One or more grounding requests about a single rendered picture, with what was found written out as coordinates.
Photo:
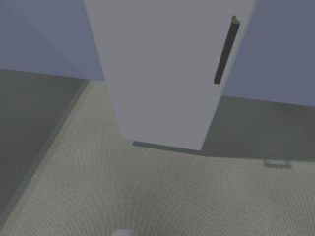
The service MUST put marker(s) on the fridge door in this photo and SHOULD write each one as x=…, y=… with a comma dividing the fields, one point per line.
x=159, y=59

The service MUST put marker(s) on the handle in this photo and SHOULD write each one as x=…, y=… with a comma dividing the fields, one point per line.
x=232, y=32

